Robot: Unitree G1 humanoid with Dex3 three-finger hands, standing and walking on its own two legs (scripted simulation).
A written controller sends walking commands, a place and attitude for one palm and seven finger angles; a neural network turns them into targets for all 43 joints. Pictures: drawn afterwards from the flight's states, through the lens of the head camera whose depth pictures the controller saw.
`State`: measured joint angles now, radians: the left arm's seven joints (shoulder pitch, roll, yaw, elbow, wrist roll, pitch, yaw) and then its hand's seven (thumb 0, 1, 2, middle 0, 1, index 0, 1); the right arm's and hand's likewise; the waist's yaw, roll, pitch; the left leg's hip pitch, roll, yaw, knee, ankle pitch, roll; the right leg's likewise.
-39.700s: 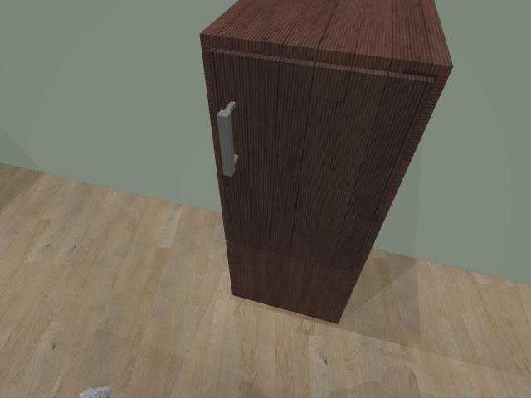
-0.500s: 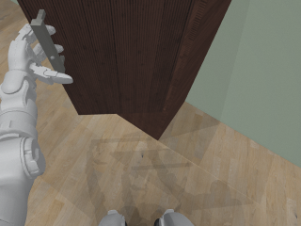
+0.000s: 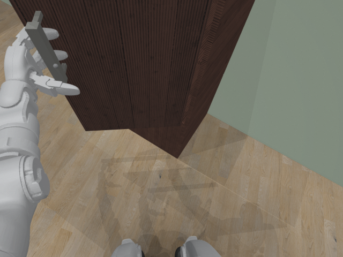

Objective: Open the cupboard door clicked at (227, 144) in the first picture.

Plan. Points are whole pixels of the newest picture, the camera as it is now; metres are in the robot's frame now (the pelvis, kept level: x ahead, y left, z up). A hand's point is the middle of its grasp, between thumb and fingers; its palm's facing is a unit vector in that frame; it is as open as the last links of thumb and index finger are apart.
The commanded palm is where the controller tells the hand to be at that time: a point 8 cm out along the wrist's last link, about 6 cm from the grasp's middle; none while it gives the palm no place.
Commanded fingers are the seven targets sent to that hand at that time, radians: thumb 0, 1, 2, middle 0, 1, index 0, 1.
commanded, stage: close the thumb around the handle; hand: left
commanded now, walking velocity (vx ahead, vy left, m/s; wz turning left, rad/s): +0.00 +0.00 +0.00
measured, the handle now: (51, 51) +0.56 +0.23 +0.11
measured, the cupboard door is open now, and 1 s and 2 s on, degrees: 38 39 81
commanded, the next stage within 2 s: pull the door open along its arc in 0.74 s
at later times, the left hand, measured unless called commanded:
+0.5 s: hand (52, 65) +0.52 +0.22 +0.11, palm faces +0.03 -1.00 -0.01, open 8.3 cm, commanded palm +0.50 +0.25 +0.11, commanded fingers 0.00 0.84 0.88 -0.40 -1.34 -0.40 -1.34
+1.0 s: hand (61, 66) +0.51 +0.20 +0.11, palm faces +0.03 -1.00 +0.00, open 5.3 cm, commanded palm +0.47 +0.24 +0.11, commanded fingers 0.00 0.90 0.90 -0.40 -1.35 -0.40 -1.35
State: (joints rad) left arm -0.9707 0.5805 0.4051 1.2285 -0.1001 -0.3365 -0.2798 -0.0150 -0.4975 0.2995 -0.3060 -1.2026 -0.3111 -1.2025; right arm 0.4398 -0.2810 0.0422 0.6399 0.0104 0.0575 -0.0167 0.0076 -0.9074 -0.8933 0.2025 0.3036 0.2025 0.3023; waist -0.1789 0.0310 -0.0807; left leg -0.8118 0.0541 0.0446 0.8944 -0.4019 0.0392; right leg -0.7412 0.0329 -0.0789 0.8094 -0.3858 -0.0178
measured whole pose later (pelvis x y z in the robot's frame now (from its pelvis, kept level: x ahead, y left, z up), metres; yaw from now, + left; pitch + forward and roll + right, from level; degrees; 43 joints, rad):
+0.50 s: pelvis +0.01 +0.00 +0.00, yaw +0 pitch +19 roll -4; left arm -0.97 0.59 0.40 1.23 -0.10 -0.32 -0.29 -0.01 0.32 0.65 -0.36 -1.29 -0.36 -1.29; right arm 0.43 -0.28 0.04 0.64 0.01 0.06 -0.02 0.01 -0.91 -0.89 0.20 0.30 0.20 0.30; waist -0.18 0.03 -0.09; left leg -0.81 0.05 0.04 0.90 -0.41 0.04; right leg -0.74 0.03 -0.08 0.80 -0.39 -0.01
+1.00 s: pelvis +0.01 +0.00 +0.00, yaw -1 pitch +18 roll -3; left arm -0.90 0.52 0.40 1.16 -0.11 -0.33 -0.24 0.01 0.78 0.82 -0.39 -1.35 -0.40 -1.35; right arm 0.43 -0.27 0.03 0.63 0.01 0.07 0.00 0.01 -0.91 -0.89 0.20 0.30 0.20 0.30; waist -0.17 0.04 -0.10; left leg -0.78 0.05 0.06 0.89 -0.42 0.04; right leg -0.72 0.03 -0.06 0.80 -0.39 -0.01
